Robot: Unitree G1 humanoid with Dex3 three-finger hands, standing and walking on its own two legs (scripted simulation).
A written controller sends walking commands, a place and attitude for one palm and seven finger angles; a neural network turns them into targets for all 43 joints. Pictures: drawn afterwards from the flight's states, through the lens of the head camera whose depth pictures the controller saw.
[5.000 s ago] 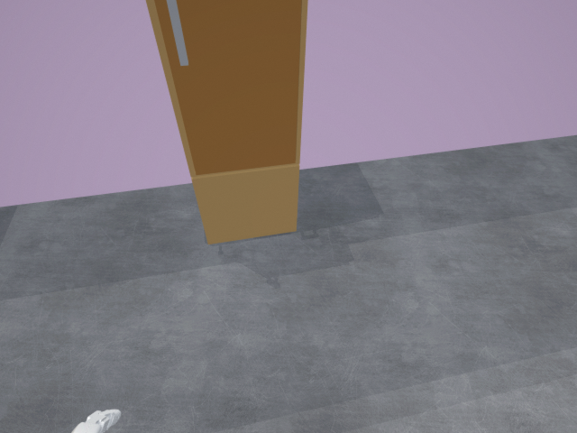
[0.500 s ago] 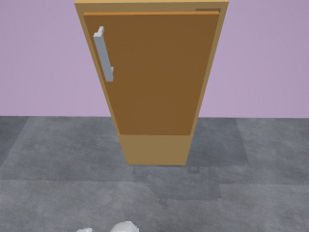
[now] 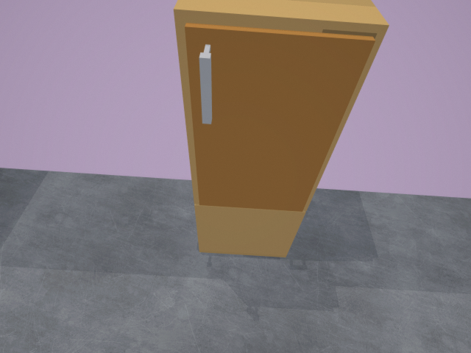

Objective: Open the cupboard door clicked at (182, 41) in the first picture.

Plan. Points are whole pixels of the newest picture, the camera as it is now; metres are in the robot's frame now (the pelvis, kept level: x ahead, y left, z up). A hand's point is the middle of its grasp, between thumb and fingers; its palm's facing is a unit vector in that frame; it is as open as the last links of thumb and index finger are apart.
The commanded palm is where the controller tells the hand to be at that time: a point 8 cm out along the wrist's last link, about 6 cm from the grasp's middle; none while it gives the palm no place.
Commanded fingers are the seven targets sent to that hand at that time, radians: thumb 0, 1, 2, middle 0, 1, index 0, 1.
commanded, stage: come to a stop and stand still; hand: left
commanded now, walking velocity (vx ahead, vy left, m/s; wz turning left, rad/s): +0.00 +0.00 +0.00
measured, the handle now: (207, 86) +0.59 +0.12 +0.14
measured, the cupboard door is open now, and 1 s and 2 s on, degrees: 0 0 0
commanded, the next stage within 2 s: look again from close up in 0.66 s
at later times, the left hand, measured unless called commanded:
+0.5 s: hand out of the picture -0.05 +0.12 -0.18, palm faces +0.03 -0.99 -0.16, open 7.4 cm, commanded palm none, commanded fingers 0.00 0.90 0.90 -0.20 -0.30 -0.20 -0.30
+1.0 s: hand out of the picture -0.03 +0.14 -0.19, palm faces +0.04 -0.98 -0.18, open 7.4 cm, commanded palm none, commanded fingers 0.00 0.90 0.90 -0.20 -0.30 -0.20 -0.30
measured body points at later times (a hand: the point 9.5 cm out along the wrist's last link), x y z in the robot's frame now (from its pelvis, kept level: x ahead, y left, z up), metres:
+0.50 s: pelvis -0.04 -0.03 +0.00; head -0.04 -0.03 +0.45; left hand -0.05 +0.18 -0.16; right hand -0.09 -0.24 -0.17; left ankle +0.02 +0.08 -0.74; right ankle -0.07 -0.13 -0.74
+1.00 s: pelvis -0.02 -0.02 -0.01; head -0.01 -0.02 +0.44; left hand -0.03 +0.19 -0.17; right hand -0.02 -0.24 -0.17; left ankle +0.01 +0.08 -0.74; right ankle -0.07 -0.13 -0.74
